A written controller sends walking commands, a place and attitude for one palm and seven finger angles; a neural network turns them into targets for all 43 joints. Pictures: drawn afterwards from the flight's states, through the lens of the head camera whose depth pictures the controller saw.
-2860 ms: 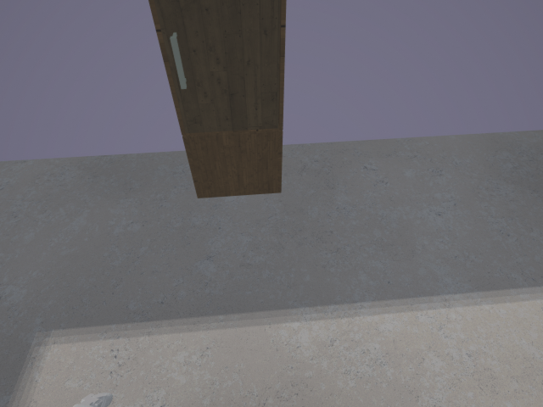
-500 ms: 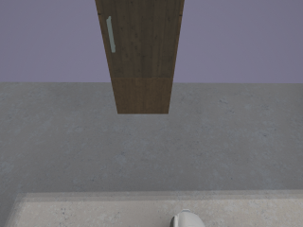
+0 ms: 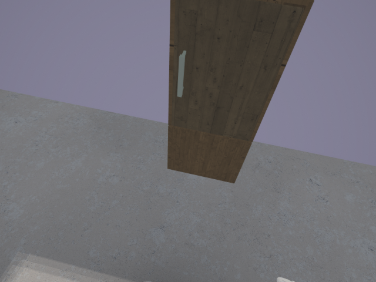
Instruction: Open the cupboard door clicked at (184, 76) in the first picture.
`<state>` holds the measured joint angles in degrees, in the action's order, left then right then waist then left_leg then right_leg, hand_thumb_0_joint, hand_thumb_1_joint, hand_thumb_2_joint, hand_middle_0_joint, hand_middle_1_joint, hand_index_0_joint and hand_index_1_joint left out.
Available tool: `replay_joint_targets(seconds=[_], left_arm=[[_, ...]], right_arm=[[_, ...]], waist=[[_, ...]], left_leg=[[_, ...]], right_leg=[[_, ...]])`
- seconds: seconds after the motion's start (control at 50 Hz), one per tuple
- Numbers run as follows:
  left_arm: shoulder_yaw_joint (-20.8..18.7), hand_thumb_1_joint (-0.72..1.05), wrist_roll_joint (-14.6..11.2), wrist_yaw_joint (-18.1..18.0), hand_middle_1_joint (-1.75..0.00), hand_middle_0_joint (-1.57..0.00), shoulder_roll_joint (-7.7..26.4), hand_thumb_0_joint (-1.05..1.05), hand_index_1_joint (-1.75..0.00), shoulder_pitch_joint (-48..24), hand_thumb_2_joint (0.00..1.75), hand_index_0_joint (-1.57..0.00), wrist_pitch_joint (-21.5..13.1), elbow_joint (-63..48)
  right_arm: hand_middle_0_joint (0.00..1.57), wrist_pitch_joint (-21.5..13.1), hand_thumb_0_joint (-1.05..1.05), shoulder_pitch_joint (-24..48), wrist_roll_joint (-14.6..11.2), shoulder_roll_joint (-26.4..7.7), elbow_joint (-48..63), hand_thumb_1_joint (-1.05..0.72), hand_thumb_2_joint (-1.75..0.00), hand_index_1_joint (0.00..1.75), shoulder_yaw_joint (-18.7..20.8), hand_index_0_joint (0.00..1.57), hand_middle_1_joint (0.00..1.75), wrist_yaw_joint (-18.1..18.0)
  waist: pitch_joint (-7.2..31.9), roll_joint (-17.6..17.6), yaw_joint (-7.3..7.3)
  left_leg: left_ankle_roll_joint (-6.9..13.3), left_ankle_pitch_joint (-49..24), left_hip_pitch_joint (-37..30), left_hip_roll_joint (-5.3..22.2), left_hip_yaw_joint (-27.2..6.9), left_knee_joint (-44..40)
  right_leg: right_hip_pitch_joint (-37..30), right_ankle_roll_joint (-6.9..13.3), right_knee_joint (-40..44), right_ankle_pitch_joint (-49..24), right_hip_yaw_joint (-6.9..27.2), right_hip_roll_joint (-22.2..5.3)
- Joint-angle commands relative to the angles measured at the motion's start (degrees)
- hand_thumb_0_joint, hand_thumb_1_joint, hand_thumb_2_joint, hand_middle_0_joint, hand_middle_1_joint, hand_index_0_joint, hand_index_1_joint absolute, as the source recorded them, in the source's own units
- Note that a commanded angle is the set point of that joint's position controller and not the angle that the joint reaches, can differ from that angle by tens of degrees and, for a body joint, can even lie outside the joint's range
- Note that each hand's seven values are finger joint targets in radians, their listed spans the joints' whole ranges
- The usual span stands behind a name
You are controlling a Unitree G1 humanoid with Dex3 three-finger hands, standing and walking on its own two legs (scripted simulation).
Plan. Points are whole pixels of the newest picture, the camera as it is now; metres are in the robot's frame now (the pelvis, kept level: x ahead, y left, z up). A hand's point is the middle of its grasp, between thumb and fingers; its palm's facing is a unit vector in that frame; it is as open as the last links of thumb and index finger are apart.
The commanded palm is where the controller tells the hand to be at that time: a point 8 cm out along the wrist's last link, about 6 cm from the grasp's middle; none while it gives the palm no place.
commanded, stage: take the last steps up to it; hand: left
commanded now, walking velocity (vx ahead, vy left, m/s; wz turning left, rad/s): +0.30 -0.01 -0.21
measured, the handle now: (182, 74) +0.84 +0.10 -0.02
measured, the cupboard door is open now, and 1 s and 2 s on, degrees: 0 0 0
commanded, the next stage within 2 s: come to a stop and stand still in 0.56 s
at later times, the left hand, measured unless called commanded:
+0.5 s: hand (139, 237) +0.25 +0.15 -0.16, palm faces -0.09 -0.97 -0.24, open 7.3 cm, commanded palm none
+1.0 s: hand (144, 226) +0.29 +0.14 -0.17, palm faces -0.07 -0.98 -0.17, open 7.4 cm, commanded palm none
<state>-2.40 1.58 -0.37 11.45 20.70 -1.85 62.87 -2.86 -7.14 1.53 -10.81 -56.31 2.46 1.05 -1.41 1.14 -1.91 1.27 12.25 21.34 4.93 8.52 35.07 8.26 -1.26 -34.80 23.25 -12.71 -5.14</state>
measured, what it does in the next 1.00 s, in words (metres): walks ahead: right foot, then left foot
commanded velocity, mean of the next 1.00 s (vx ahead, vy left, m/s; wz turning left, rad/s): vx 0.07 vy -0.02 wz -0.05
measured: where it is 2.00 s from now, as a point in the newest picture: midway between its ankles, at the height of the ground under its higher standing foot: outside the picture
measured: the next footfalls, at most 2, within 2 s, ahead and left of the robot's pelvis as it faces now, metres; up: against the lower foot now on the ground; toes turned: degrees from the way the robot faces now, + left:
right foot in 0.46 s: +0.26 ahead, -0.16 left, +0.00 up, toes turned -14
left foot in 0.82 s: +0.39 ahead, +0.08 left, +0.00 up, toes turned +1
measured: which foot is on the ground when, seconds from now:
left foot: down 0.00-0.46, up 0.48-0.80, down 0.82-1.00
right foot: up 0.00-0.44, down 0.46-0.86, up 0.88-1.00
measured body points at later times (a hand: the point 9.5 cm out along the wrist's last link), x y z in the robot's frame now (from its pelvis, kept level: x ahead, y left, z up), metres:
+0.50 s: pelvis +0.17 -0.04 +0.00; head +0.19 -0.06 +0.45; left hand +0.26 +0.20 -0.14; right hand +0.05 -0.24 -0.16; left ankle +0.07 +0.09 -0.71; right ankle +0.22 -0.15 -0.73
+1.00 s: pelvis +0.26 -0.03 +0.01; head +0.30 -0.01 +0.46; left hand +0.29 +0.19 -0.16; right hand +0.32 -0.26 -0.13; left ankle +0.35 +0.08 -0.72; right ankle +0.20 -0.14 -0.69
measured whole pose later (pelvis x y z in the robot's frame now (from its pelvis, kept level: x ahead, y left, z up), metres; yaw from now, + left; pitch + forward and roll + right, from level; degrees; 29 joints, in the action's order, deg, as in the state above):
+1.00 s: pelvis +0.26 -0.03 +0.01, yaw -7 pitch -1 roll +0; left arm -2.0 1.0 -1.8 9.2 14.1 2.2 60.7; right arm 0.4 -6.9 0.7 -7.8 -59.3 1.7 -2.5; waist -4.8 2.0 -1.0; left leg 1.4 8.3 19.2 3.7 7.0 28.2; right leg 17.6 -1.3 -48.8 30.1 -3.5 -1.8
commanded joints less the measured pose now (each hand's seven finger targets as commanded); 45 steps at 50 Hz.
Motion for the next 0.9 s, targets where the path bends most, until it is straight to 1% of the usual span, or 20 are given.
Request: replay_joint_targets(seconds=[0.0,0.04,0.1,0.2,0.32,0.36,0.4,0.42,0.44,0.46,0.48,0.52,0.58,0.7,0.74,0.76,0.78,0.82,0.84,0.88], left_arm=[[-0.7,0.90,-0.3,0.3,-0.30,-0.20,3.8,0.00,-0.30,-4.8,0.90,-0.20,-0.6,-6.2],[-1.0,0.90,-0.1,1.1,-0.30,-0.20,3.5,0.00,-0.30,-4.1,0.90,-0.20,-0.4,-4.3],[-0.8,0.90,0.2,1.2,-0.30,-0.20,0.8,0.00,-0.30,0.3,0.90,-0.20,0.9,-2.4],[-0.9,0.90,0.2,1.5,-0.30,-0.20,-0.5,0.00,-0.30,-2.9,0.90,-0.20,1.5,-3.9],[-0.9,0.90,0.0,1.7,-0.30,-0.20,-0.4,0.00,-0.30,-9.9,0.90,-0.20,1.0,-5.6],[-1.0,0.90,0.1,1.7,-0.30,-0.20,-0.1,0.00,-0.30,-9.4,0.90,-0.20,0.6,-5.5],[-1.5,0.90,0.3,1.6,-0.30,-0.20,1.6,0.00,-0.30,-2.3,0.90,-0.20,-0.1,-3.1],[-2.2,0.90,0.5,1.2,-0.30,-0.20,5.0,0.00,-0.30,4.3,0.90,-0.20,-0.8,-1.1],[-3.5,0.90,0.5,0.4,-0.30,-0.20,10.9,0.00,-0.30,10.9,0.90,-0.20,-1.5,0.6],[-3.4,0.90,-0.7,0.1,-0.30,-0.20,12.9,0.00,-0.30,13.2,0.90,-0.20,-1.4,0.9],[-3.3,0.90,-0.7,-0.3,-0.30,-0.20,11.9,0.00,-0.30,9.0,0.90,-0.20,-1.5,-0.1],[-2.0,0.90,-0.7,-0.9,-0.30,-0.20,6.3,0.00,-0.30,0.0,0.90,-0.20,-1.3,-2.6],[-1.0,0.90,-0.1,-1.1,-0.30,-0.20,3.5,0.00,-0.30,-3.4,0.90,-0.20,-2.1,-3.2],[-0.4,0.90,-0.4,-1.2,-0.30,-0.20,3.5,0.00,-0.30,-3.6,0.90,-0.20,-1.0,-2.2],[-0.3,0.90,-0.7,-1.6,-0.30,-0.20,3.6,0.00,-0.30,-5.4,0.90,-0.20,0.0,-2.2],[-0.2,0.90,-0.9,-1.7,-0.30,-0.20,3.2,0.00,-0.30,-5.1,0.90,-0.20,0.5,-2.1],[0.0,0.90,-1.1,-1.9,-0.30,-0.20,1.9,0.00,-0.30,-2.6,0.90,-0.20,1.2,-2.0],[0.2,0.90,-1.0,-2.3,-0.30,-0.20,0.6,0.00,-0.30,0.9,0.90,-0.20,2.5,-2.4],[0.2,0.90,-1.1,-2.2,-0.30,-0.20,0.9,0.00,-0.30,1.0,0.90,-0.20,3.0,-2.1],[-0.2,0.90,-1.0,-1.9,-0.30,-0.20,2.3,0.00,-0.30,0.3,0.90,-0.20,3.7,-2.8]], right_arm=[[0.20,-0.2,0.00,-19.4,0.2,-12.2,-3.6,-0.90,-0.90,0.30,2.6,0.20,0.30,-2.0],[0.20,-0.7,0.00,-13.2,-0.1,-8.0,-1.6,-0.90,-0.90,0.30,1.2,0.20,0.30,-2.2],[0.20,-1.6,0.00,-11.4,-0.4,-5.1,-2.2,-0.90,-0.90,0.30,0.7,0.20,0.30,-2.4],[0.20,-1.8,0.00,-13.7,-0.3,-4.9,-3.6,-0.90,-0.90,0.30,1.3,0.20,0.30,-2.5],[0.20,-1.0,0.00,-17.4,0.1,-5.5,-6.5,-0.90,-0.90,0.30,1.7,0.20,0.30,-2.3],[0.20,-0.7,0.00,-16.8,0.3,-5.8,-6.8,-0.90,-0.90,0.30,1.7,0.20,0.30,-2.3],[0.20,-0.4,0.00,-16.0,0.0,-5.5,-7.3,-0.90,-0.90,0.30,1.3,0.20,0.30,-2.3],[0.20,-0.7,0.00,-16.1,-0.5,-4.2,-7.3,-0.90,-0.90,0.30,1.1,0.20,0.30,-1.9],[0.20,-1.1,0.00,-17.0,-1.0,-0.4,-5.8,-0.90,-0.90,0.30,0.2,0.20,0.30,-1.4],[0.20,-0.5,0.00,-15.0,-1.0,-2.2,-4.4,-0.90,-0.90,0.30,0.4,0.20,0.30,-1.5],[0.20,-0.3,0.00,-12.4,-0.9,-1.7,-4.2,-0.90,-0.90,0.30,0.7,0.20,0.30,-1.6],[0.20,0.3,0.00,-11.5,-0.5,-1.1,-4.8,-0.90,-0.90,0.30,1.0,0.20,0.30,-1.4],[0.20,1.4,0.00,-15.6,-0.2,1.2,-6.2,-0.90,-0.90,0.30,0.4,0.20,0.30,-1.3],[0.20,1.6,0.00,-11.6,-0.9,2.4,-5.4,-0.90,-0.90,0.30,-0.8,0.20,0.30,-1.6],[0.20,1.7,0.00,-12.9,-1.0,1.5,-6.3,-0.90,-0.90,0.30,-1.0,0.20,0.30,-2.0],[0.20,1.5,0.00,-13.9,-1.0,0.0,-6.8,-0.90,-0.90,0.30,-0.8,0.20,0.30,-2.1],[0.20,1.1,0.00,-14.0,-0.9,-3.0,-6.4,-0.90,-0.90,0.30,-0.4,0.20,0.30,-2.4],[0.20,1.7,0.00,-10.9,-0.9,-6.8,-4.6,-0.90,-0.90,0.30,0.4,0.20,0.30,-3.1],[0.20,1.9,0.00,-9.5,-0.9,-7.0,-4.3,-0.90,-0.90,0.30,0.5,0.20,0.30,-3.5],[0.20,2.4,0.00,-8.4,-0.7,-7.6,-3.5,-0.90,-0.90,0.30,1.1,0.20,0.30,-4.3]], waist=[[1.1,-16.0,7.95],[-2.4,-7.1,4.75],[-1.7,-6.6,1.85],[-3.0,-6.3,2.05],[-5.1,-8.5,3.75],[-5.0,-8.4,2.92],[-1.8,-4.7,-0.83],[1.4,1.2,-3.88],[5.8,15.6,-5.33],[7.1,13.5,-5.31],[5.7,12.9,-4.47],[-0.5,3.3,-0.64],[-0.3,5.5,3.12],[-0.8,7.2,2.28],[-0.5,6.7,3.46],[0.1,3.8,3.84],[0.9,-3.1,2.68],[-2.0,-10.7,1.04],[-0.7,-15.4,1.34],[2.3,-16.3,1.79]], left_leg=[[9.0,7.1,-22.8,21.5,-29.0,-23.2],[8.1,5.3,-16.2,18.4,-20.3,-24.1],[6.4,-1.5,-12.7,13.9,-9.5,-25.0],[8.1,-4.9,-16.1,13.3,-5.3,-26.2],[7.8,-7.7,-17.5,13.0,-3.9,-23.2],[7.2,-7.5,-16.3,13.4,-3.5,-20.2],[4.8,-9.6,-12.8,10.1,-0.4,-9.9],[2.6,-8.6,-6.0,6.7,2.5,1.9],[-0.2,10.0,7.5,0.0,5.6,18.9],[-0.3,22.8,11.5,-1.9,-0.8,30.6],[-0.1,19.6,13.7,-0.1,-5.7,35.7],[-0.5,10.5,12.9,3.4,-7.9,34.7],[-2.5,7.5,6.8,3.0,-5.6,24.7],[-3.6,1.9,-1.5,-0.1,-3.4,4.5],[-3.4,-6.5,-9.3,-0.7,-3.4,-4.8],[-3.1,-14.9,-13.4,0.4,-4.8,-9.0],[-1.7,-27.5,-15.8,4.4,-8.4,-10.1],[3.9,-34.7,-10.8,12.5,-14.8,-12.9],[5.9,-36.3,-9.7,13.7,-17.0,-16.1],[8.8,-39.1,-12.5,15.1,-17.7,-16.9]], right_leg=[[30.2,2.4,-33.4,8.7,9.7,0.8],[29.2,2.1,-35.1,0.1,11.7,-2.2],[24.6,1.0,-31.0,-5.9,10.8,-2.4],[25.9,0.1,-19.1,-9.5,9.3,-3.1],[21.1,1.4,-5.7,-8.8,6.2,-0.8],[16.3,2.3,-2.0,-8.6,5.3,0.4],[3.4,3.3,5.4,-11.9,3.2,3.1],[-7.7,4.9,8.2,-13.0,8.6,-0.6],[-18.0,10.2,13.9,-18.3,29.1,-15.3],[-16.6,14.8,19.3,-19.5,37.4,-20.5],[-11.6,15.0,20.6,-17.5,36.8,-19.8],[-1.9,12.8,21.6,-14.3,26.3,-16.1],[3.5,10.6,20.8,-27.7,15.0,-11.9],[4.1,9.0,17.7,-36.2,10.6,-8.0],[6.2,6.9,14.2,-32.4,8.6,-5.9],[7.2,5.2,11.2,-28.1,8.5,-4.6],[8.2,3.1,8.0,-20.7,8.7,-2.2],[8.0,0.4,4.8,-2.8,7.3,1.3],[6.7,-0.2,-0.3,0.7,6.5,2.1],[10.0,0.2,-12.2,9.0,9.8,2.1]])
